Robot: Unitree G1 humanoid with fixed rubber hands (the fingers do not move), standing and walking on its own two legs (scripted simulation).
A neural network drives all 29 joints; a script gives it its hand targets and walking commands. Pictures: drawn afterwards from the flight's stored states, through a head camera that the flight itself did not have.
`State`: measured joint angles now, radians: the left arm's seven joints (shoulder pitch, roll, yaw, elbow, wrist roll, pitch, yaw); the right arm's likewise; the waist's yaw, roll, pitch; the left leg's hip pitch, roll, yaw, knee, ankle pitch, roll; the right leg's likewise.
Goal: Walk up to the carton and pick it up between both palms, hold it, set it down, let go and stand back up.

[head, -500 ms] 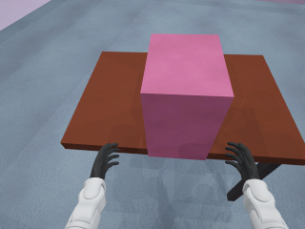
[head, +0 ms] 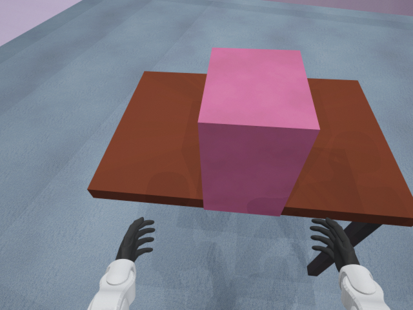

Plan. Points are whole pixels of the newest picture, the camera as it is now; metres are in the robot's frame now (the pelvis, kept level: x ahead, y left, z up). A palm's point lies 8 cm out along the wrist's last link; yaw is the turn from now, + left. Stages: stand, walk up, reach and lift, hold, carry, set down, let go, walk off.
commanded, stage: set down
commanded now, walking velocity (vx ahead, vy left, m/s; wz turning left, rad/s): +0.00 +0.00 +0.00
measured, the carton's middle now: (247, 136) +0.47 -0.06 +0.05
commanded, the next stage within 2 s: let go in 0.64 s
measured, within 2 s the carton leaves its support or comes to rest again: neither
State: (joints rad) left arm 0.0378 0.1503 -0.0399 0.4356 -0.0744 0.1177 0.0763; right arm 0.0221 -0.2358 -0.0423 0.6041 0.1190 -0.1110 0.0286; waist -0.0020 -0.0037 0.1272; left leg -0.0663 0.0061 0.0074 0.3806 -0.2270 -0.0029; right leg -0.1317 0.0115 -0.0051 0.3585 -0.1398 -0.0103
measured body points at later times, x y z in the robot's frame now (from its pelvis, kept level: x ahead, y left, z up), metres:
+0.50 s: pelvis -0.01 +0.00 +0.00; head +0.02 -0.01 +0.44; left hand +0.19 +0.22 -0.09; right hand +0.19 -0.23 -0.09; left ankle -0.01 +0.12 -0.75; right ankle +0.04 -0.11 -0.75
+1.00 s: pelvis +0.01 -0.01 +0.00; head +0.03 -0.01 +0.44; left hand +0.17 +0.22 -0.09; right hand +0.17 -0.23 -0.10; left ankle -0.01 +0.12 -0.75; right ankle +0.04 -0.11 -0.75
